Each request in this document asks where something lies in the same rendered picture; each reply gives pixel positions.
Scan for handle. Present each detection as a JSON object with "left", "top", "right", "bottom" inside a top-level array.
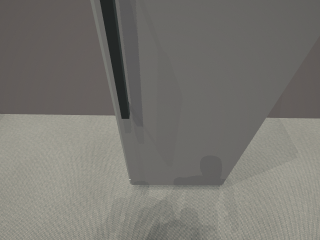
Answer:
[{"left": 100, "top": 0, "right": 130, "bottom": 119}]

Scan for fridge door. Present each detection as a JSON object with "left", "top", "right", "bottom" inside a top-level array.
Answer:
[{"left": 94, "top": 0, "right": 320, "bottom": 186}]

